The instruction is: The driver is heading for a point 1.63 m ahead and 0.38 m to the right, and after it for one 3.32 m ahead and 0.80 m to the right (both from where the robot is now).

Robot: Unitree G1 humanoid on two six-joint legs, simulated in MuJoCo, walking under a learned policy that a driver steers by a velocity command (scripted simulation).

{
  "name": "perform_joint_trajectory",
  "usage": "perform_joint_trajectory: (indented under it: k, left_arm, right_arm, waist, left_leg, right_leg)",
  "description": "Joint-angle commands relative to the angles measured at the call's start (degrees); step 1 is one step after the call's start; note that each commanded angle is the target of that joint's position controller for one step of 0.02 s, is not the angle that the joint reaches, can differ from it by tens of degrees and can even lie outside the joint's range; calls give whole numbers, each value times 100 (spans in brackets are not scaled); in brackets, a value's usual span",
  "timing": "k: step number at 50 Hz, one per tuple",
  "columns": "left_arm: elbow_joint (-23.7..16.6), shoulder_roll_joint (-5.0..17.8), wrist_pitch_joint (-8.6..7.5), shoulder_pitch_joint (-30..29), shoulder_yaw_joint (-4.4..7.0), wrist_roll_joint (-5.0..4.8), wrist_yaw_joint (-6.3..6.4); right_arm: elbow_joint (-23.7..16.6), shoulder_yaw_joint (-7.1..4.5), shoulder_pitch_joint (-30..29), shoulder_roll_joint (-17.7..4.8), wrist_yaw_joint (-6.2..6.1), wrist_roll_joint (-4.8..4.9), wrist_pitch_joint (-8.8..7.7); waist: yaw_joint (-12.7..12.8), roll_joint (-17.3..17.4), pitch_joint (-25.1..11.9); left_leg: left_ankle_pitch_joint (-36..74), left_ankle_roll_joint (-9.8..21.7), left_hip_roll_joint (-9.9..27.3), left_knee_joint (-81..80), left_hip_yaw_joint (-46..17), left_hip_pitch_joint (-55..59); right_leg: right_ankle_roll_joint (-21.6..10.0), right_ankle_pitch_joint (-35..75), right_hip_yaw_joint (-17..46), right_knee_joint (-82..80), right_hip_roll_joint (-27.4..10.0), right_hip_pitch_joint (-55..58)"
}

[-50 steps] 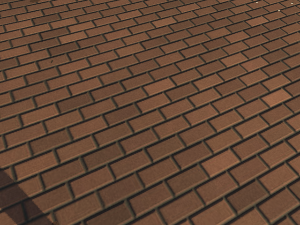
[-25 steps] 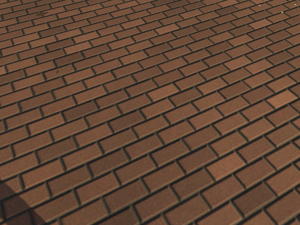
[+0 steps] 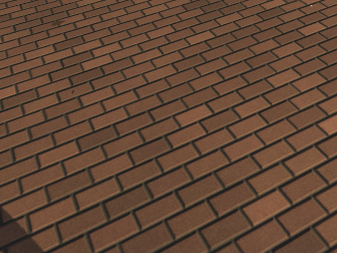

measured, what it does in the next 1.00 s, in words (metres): walks ahead: left foot, then right foot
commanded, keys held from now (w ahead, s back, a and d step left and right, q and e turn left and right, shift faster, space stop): w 1.00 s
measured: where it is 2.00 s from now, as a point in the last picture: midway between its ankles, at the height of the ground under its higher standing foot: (201, 132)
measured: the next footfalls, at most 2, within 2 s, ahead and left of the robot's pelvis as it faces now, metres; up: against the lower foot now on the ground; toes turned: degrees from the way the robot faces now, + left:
left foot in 0.22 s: +0.31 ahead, +0.14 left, +0.00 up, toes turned +2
right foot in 0.76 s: +0.62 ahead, -0.10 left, +0.00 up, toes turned -3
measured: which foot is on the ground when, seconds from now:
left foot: up 0.00-0.20, down 0.22-0.78, up 0.80-1.00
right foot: down 0.00-0.24, up 0.26-0.74, down 0.76-1.00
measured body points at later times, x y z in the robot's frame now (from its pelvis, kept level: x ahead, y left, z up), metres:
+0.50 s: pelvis +0.28 +0.06 +0.00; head +0.29 +0.06 +0.45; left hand +0.42 +0.33 -0.11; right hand +0.30 -0.21 -0.14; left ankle +0.27 +0.14 -0.75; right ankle +0.39 -0.11 -0.67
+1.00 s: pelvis +0.57 -0.01 +0.00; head +0.59 -0.02 +0.45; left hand +0.61 +0.26 -0.13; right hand +0.68 -0.29 -0.13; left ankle +0.63 +0.16 -0.67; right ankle +0.58 -0.09 -0.75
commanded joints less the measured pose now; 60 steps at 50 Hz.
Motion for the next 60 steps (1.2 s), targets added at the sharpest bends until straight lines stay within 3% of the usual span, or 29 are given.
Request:
perform_joint_trajectory:
  k: [1, 5, 8, 10, 11, 12, 13, 14, 15, 16, 17, 19, 23, 28, 32, 35, 37, 38, 39, 40, 41, 42, 43, 44, 46, 49, 54, 57, 60]
  left_arm:
    - [-232, 945, -7, 111, 147, 11, 94]
    - [-111, 1066, -19, 307, 198, -79, 117]
    - [-110, 1155, 34, 174, 264, -105, 115]
    - [-161, 1216, 121, 14, 295, -58, 116]
    - [-233, 1149, 151, -38, 258, -9, 118]
    - [-381, 539, 93, 500, 81, 51, 57]
    - [-277, 248, -58, 647, -21, -71, 21]
    - [-459, 843, -189, 48, 148, -242, -4]
    - [-636, 1028, -255, -481, 193, -327, 6]
    - [-675, 989, -260, -696, 212, -263, 52]
    - [-655, 946, -201, -655, 264, -166, 91]
    - [-621, 649, -56, -422, 238, -117, 99]
    - [-969, 715, 46, -1193, 263, -31, 123]
    - [-1288, 561, -42, -2319, 165, -46, 0]
    - [-1552, 618, -71, -2942, 117, -107, -139]
    - [-1653, 817, -107, -2887, 159, -115, -226]
    - [-1371, 1144, -122, -1807, 335, -108, -212]
    - [-1082, 1494, -117, -710, 474, -67, -164]
    - [-916, 2116, -77, 14, 630, 24, -140]
    - [-886, 1669, -54, 103, 498, -25, -162]
    - [-955, 1349, -66, -389, 379, -48, -152]
    - [-1087, 1172, -70, -901, 320, -31, -136]
    - [-1131, 1002, -79, -1260, 266, 1, -152]
    - [-1150, 856, -109, -1452, 221, 47, -168]
    - [-1082, 850, -148, -1460, 223, 49, -195]
    - [-921, 1064, -171, -1198, 280, 33, -125]
    - [-722, 1167, -99, -793, 291, -30, 3]
    - [-517, 1197, -37, -370, 309, -101, 22]
    - [-454, 1272, 58, -306, 362, -140, 74]
  right_arm:
    - [-625, 102, -1147, 58, 67, -6, -80]
    - [-840, 128, -1621, -105, 143, 56, -76]
    - [-875, 47, -1461, -381, 190, 46, -112]
    - [-560, -147, -299, -722, 140, 45, -98]
    - [-254, -274, 753, -959, 77, 53, -64]
    - [-78, -398, 1666, -1516, 22, -109, -34]
    - [22, -301, 1781, -1263, 55, -64, -9]
    - [-13, -173, 1225, -878, 76, -12, -38]
    - [-122, -107, 710, -662, 69, -28, -67]
    - [-166, -54, 299, -518, 94, -81, -115]
    - [-181, -8, 79, -359, 110, -144, -167]
    - [-92, 11, 45, -315, 129, -155, -197]
    - [129, -31, 465, -613, -4, -135, -227]
    - [290, -35, 1042, -781, -118, -58, -160]
    - [510, -53, 1540, -834, -132, -2, -48]
    - [547, -104, 1564, -937, -151, -4, 67]
    - [486, -93, 1361, -935, -149, -31, 141]
    - [382, -2, 1385, -739, -154, -100, 150]
    - [283, 210, 2067, -57, -89, -135, 38]
    - [380, 200, 1972, -197, -61, -58, -113]
    - [226, 44, 1414, -772, -35, 116, -212]
    - [126, 41, 1025, -797, -50, 160, -253]
    - [108, 24, 836, -728, -87, 85, -238]
    - [132, -9, 886, -661, -114, 19, -167]
    - [195, 22, 1074, -374, -123, -24, -20]
    - [16, 13, 664, -356, -144, -82, 53]
    - [-289, 67, -362, -217, -67, -83, -20]
    - [-491, 90, -938, -240, -9, -54, -62]
    - [-633, 63, -1111, -400, 79, -35, -152]
  waist:
    - [124, -672, 651]
    - [118, -780, 860]
    - [-185, -789, 630]
    - [-834, -907, -192]
    - [-1294, -832, -812]
    - [-1194, 411, -1844]
    - [-1084, 1326, -2535]
    - [-1058, 949, -1502]
    - [-891, 595, -756]
    - [-663, 123, -308]
    - [-435, 149, -171]
    - [-205, 268, -82]
    - [-265, 94, 323]
    - [-637, 28, 420]
    - [-819, 19, 528]
    - [-635, 156, 382]
    - [-16, 240, -287]
    - [388, 37, -1106]
    - [225, -1301, -2054]
    - [311, -1532, -2377]
    - [259, -1176, -1454]
    - [103, -819, -866]
    - [-62, -512, -430]
    - [-263, -573, -249]
    - [-440, -616, -176]
    - [-436, -475, 55]
    - [-149, -489, 284]
    - [25, -438, 449]
    - [-74, -487, 468]
  left_leg:
    - [775, -139, -81, -1161, 196, -547]
    - [1181, -17, -171, -1957, 149, -50]
    - [861, 259, -265, -2198, 123, 343]
    - [631, 526, -598, -2148, 361, 1921]
    - [601, 726, -381, -2040, 107, 3461]
    - [-230, 1502, 1178, -2095, -2187, 5815]
    - [-1382, 1979, 1938, -3371, -4471, 6157]
    - [-1749, 1648, 1663, -3657, -3978, 5324]
    - [-1392, 1437, 1476, -3770, -3096, 4372]
    - [-690, 1318, 1258, -3952, -2423, 3423]
    - [-230, 1201, 1022, -4089, -1929, 2836]
    - [1, 1231, 843, -4383, -1491, 2226]
    - [382, 1350, 816, -4720, -1050, 2036]
    - [729, 1069, 565, -4704, -463, 2310]
    - [820, 1024, 882, -4361, -507, 3220]
    - [1575, 883, 1130, -3866, -589, 3809]
    - [3327, 684, 839, -2555, -308, 3728]
    - [2890, 507, 529, -1124, -73, 2900]
    - [556, 48, -412, 1221, 239, 483]
    - [-2282, 48, -718, 2134, -565, -425]
    - [-2056, 172, -342, 2531, -725, -960]
    - [-1508, 228, -11, 2357, -545, -946]
    - [-1080, 203, 209, 1953, -440, -739]
    - [-778, 184, 394, 1599, -477, -365]
    - [-534, 98, 455, 1301, -422, 35]
    - [75, -66, 506, 535, -383, -397]
    - [1508, -138, 282, -1306, -144, -272]
    - [1553, -144, 125, -1887, -159, -231]
    - [1191, -40, 62, -2320, -330, -155]
  right_leg:
    - [-731, 1659, 711, -749, -1128, -189]
    - [-746, 1647, 603, -862, -1369, -205]
    - [-597, 3010, 486, -325, -1587, 367]
    - [-418, 4980, 234, 1085, -1420, 326]
    - [-240, 4675, 123, 2360, -1176, -481]
    - [85, 2192, -48, 4654, -437, -2625]
    - [173, -1618, 589, 6079, 262, -3552]
    - [25, -1474, 888, 6578, -114, -4160]
    - [-87, -990, 685, 6498, -417, -4260]
    - [-89, -501, 570, 6120, -686, -4005]
    - [-87, -202, 596, 5767, -888, -3623]
    - [-35, -44, 579, 5446, -1006, -3185]
    - [217, 800, 472, 4370, -1109, -3845]
    - [270, 2249, 130, 2429, -777, -3597]
    - [172, 2023, 179, 1791, -656, -3802]
    - [-46, 1305, 140, 1549, -522, -3548]
    - [-306, 1107, -169, 1374, -171, -1999]
    - [-590, 1244, 242, 1622, -568, -291]
    - [-1524, 420, 2830, 1391, -2071, 2122]
    - [-1740, -173, 4380, 457, -2414, 2416]
    - [-1396, -347, 3588, 363, -2207, 1717]
    - [-1210, 37, 2767, 248, -1983, 841]
    - [-1118, 530, 2176, 37, -1750, 27]
    - [-1006, 839, 1753, -159, -1533, -512]
    - [-1049, 1202, 1371, -448, -1380, -993]
    - [-1144, 1699, 989, -669, -1360, -1014]
    - [-916, 1608, 412, -802, -1107, -912]
    - [-921, 1487, 586, -646, -1233, -575]
    - [-843, 1600, 859, -245, -1486, -96]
